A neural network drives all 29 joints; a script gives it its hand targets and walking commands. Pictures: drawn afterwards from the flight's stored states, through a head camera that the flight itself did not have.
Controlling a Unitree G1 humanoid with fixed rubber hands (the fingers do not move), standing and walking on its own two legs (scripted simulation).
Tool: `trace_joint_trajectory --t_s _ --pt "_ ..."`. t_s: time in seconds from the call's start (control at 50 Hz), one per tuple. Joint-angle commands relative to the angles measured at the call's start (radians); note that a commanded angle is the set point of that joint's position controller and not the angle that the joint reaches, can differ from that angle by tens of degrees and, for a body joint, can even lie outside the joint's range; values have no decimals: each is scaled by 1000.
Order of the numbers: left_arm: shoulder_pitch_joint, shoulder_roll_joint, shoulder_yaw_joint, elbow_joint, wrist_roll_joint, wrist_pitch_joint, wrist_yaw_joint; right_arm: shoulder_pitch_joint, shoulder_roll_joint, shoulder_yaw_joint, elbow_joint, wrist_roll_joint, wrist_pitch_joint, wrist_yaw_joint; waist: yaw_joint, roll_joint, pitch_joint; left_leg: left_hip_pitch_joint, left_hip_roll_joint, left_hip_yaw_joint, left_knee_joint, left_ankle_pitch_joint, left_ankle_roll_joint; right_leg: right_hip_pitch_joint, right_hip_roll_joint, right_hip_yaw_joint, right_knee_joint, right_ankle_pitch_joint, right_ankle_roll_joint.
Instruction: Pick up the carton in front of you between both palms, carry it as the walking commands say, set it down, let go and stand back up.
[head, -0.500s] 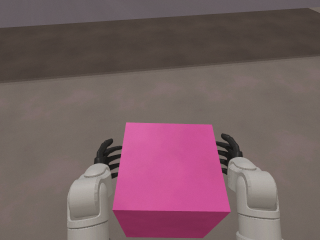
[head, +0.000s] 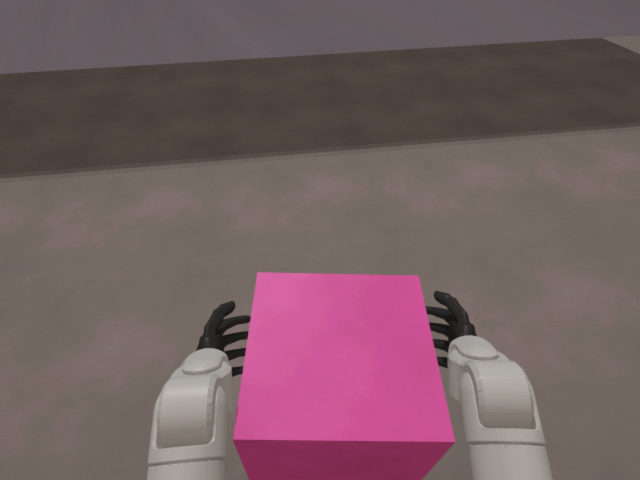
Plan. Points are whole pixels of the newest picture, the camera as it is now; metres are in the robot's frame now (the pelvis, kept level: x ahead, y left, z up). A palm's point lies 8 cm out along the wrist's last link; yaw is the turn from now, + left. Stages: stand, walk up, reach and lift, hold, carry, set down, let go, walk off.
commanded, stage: carry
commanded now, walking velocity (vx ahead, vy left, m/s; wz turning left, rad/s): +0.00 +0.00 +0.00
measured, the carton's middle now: (334, 389) +0.26 +0.00 -0.03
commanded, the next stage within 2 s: hold in 0.60 s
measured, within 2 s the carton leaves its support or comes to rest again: neither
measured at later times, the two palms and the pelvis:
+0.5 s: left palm (217, 371) +0.26 +0.15 +0.04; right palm (456, 359) +0.26 -0.15 +0.04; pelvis -0.03 +0.00 +0.00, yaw +0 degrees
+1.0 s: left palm (229, 375) +0.26 +0.13 +0.04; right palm (477, 383) +0.23 -0.16 +0.04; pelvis -0.05 +0.01 +0.00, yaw -7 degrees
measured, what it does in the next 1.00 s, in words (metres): shifts its weight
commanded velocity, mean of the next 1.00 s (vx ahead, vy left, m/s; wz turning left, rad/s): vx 0.00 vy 0.00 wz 0.00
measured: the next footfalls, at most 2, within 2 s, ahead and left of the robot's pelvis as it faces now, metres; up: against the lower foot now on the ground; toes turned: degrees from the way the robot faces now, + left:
none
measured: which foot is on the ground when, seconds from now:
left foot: down 0.00-1.00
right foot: down 0.00-1.00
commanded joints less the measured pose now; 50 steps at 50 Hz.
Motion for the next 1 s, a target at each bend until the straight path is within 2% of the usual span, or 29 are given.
trace_joint_trajectory --t_s 0.0,0.12,0.24,0.32,0.38,0.46,0.58,0.6,0.62,0.64,0.66,0.68,0.7,0.72,0.8,0.86,0.92,0.96,0.98 --pt "-441 -879 -591 -28 -324 -84 -250 -413 889 598 -21 330 -75 266 0 3 -149 158 97 -115 -59 196 1 -75 -116 91 -103 256 -11" --pt "-474 -859 -518 74 -258 -209 -249 -439 868 517 93 261 -199 268 0 5 -148 150 100 -122 -77 149 0 -98 -116 98 -115 193 -16" --pt "-538 -874 -416 223 -182 -347 -257 -500 883 415 245 182 -336 275 -1 10 -164 152 102 -127 -86 131 0 -109 -112 101 -115 154 -22" --pt "-572 -914 -406 274 -168 -408 -265 -531 921 404 297 166 -397 283 0 13 -191 162 102 -128 -81 152 2 -103 -110 102 -104 168 -25" --pt "-570 -938 -430 271 -179 -416 -268 -525 943 425 294 174 -405 286 0 13 -213 171 103 -126 -72 187 3 -93 -110 101 -91 198 -25" --pt "-538 -947 -487 215 -214 -380 -267 -489 952 480 237 208 -369 284 1 12 -233 176 104 -121 -58 239 5 -82 -111 100 -73 247 -21" --pt "-511 -911 -477 196 -209 -347 -261 -462 915 468 219 201 -336 277 2 8 -214 164 104 -118 -56 238 5 -91 -112 100 -72 256 -20" --pt "-427 -929 -465 180 -206 -346 -263 -397 938 439 248 184 -347 281 4 -109 -100 476 -170 -253 -72 421 17 -162 81 249 -178 532 -23" --pt "-435 -905 -465 141 -200 -363 -257 -420 940 448 207 182 -371 275 -2 -97 -137 579 -158 -290 -65 496 22 -200 72 263 -164 592 -21" --pt "-445 -885 -467 123 -196 -359 -258 -388 907 417 229 159 -376 272 -3 -20 -144 512 -161 -279 -94 444 3 -71 75 260 -176 535 -29" --pt "-476 -877 -488 119 -200 -363 -258 -395 905 414 233 153 -381 268 -9 -44 -133 510 -161 -278 -98 446 -4 -53 82 250 -184 519 -21" --pt "-475 -872 -482 127 -193 -368 -258 -399 897 402 225 149 -384 263 -10 -40 -127 498 -166 -278 -102 455 -3 -21 86 256 -184 550 -17" --pt "-494 -868 -486 116 -201 -373 -259 -406 892 391 240 142 -386 261 -8 -56 -123 491 -170 -278 -105 407 -6 -13 92 253 -197 489 -13" --pt "-502 -870 -494 120 -200 -376 -258 -418 895 395 245 145 -389 262 -11 -28 -112 493 -176 -274 -109 389 -10 -18 92 253 -194 487 -11" --pt "-478 -870 -453 165 -164 -380 -242 -482 900 417 270 177 -397 280 24 -24 -78 538 -178 -271 -121 289 2 -101 78 259 -216 364 -13" --pt "-511 -883 -417 209 -142 -382 -243 -537 890 396 306 169 -404 292 33 -22 -31 557 -172 -266 -117 217 4 -175 68 260 -232 230 -26" --pt "-626 -898 -344 305 -112 -393 -260 -630 876 314 407 114 -427 300 29 -33 38 522 -167 -262 -98 80 -1 -234 64 253 -238 23 -53" --pt "-739 -932 -301 398 -102 -413 -282 -728 895 252 495 78 -459 310 11 -38 37 526 -171 -264 -70 -21 -7 -297 61 252 -225 -89 -67" --pt "-791 -943 -275 454 -93 -424 -292 -765 903 211 551 55 -476 314 5 -29 42 494 -169 -270 -63 -52 -8 -297 68 243 -201 -93 -72"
